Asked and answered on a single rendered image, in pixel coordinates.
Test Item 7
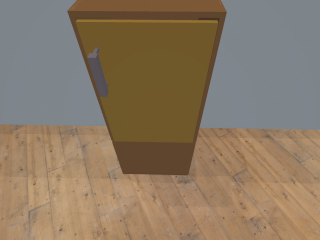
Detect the handle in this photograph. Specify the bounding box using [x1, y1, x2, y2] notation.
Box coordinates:
[87, 47, 109, 97]

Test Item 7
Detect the cupboard door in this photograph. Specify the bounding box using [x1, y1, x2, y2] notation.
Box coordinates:
[75, 19, 218, 143]

